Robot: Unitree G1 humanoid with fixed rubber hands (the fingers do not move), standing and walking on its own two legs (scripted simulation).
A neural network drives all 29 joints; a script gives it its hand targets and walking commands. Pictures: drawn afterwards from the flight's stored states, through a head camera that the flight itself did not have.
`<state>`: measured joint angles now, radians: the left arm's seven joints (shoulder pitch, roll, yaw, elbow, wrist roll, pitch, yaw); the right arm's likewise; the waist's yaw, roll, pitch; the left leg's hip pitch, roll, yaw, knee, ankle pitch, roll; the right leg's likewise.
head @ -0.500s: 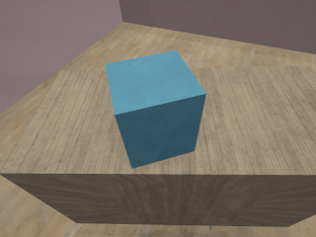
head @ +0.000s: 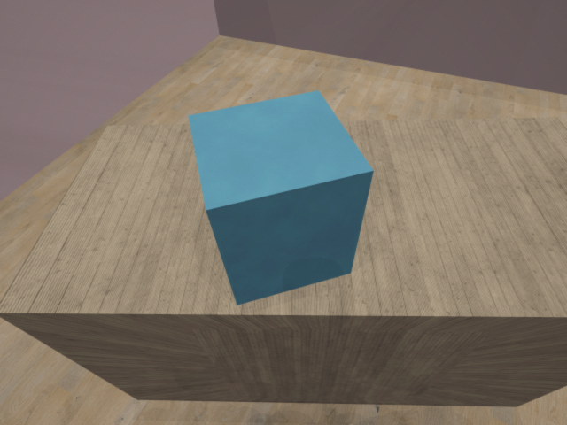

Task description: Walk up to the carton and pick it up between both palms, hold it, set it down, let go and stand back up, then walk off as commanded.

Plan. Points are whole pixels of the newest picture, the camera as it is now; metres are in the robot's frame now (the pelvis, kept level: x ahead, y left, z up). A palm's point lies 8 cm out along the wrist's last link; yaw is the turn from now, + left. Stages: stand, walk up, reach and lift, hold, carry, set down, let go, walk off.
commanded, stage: reach and lift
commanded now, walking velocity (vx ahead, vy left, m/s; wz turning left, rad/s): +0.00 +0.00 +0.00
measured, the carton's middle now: (276, 201) +0.46 +0.02 +0.05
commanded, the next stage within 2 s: none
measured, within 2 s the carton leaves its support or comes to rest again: neither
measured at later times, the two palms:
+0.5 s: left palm (127, 411) +0.18 +0.24 -0.06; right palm out of the picture +0.15 -0.30 -0.09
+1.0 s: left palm out of the picture +0.15 +0.19 -0.03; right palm out of the picture +0.13 -0.29 -0.05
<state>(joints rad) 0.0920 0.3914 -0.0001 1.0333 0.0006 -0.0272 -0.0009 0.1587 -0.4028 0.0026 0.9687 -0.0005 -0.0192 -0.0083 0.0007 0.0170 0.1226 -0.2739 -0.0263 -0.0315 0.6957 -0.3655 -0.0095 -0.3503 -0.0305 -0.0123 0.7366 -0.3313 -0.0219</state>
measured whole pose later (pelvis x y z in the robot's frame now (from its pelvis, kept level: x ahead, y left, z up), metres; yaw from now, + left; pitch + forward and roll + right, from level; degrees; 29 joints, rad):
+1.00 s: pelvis -0.03 -0.02 +0.00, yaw -1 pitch -11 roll +1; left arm 0.19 0.14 0.01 0.37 0.02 0.24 0.13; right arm 0.23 -0.32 -0.07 0.52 -0.01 -0.08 0.13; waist 0.00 0.02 0.11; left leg -0.15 0.02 -0.03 0.66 -0.33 -0.01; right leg -0.23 0.02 -0.01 0.68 -0.27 -0.02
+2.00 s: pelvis +0.01 -0.02 +0.02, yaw -1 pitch -6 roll +1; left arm 0.30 0.00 0.01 -0.09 0.00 0.14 0.24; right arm 0.25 -0.31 0.03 0.13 0.17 -0.13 0.11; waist 0.00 -0.01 0.11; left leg -0.11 0.01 -0.03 0.48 -0.27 -0.04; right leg -0.20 0.01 -0.01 0.55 -0.25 -0.03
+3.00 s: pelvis +0.00 -0.02 +0.02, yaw -1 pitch -6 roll +1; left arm -0.44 0.12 0.04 0.06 -0.05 0.72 0.27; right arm -0.53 -0.39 0.10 0.38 0.34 0.33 0.00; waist 0.01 -0.01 0.11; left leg -0.11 0.01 -0.03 0.46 -0.24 -0.04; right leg -0.20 0.01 -0.01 0.52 -0.22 -0.03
